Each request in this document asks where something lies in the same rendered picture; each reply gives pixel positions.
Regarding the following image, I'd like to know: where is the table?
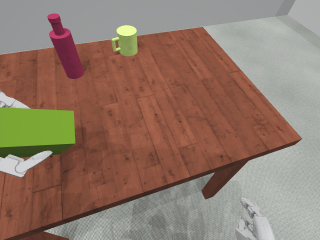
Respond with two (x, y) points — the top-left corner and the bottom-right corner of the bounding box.
(0, 27), (302, 240)

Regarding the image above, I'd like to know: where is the left robot hand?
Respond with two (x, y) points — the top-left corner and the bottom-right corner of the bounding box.
(0, 90), (53, 178)

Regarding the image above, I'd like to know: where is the sponge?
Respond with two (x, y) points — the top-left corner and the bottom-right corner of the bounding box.
(0, 107), (76, 159)

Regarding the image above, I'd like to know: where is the right robot hand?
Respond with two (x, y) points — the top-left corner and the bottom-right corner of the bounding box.
(236, 197), (276, 240)

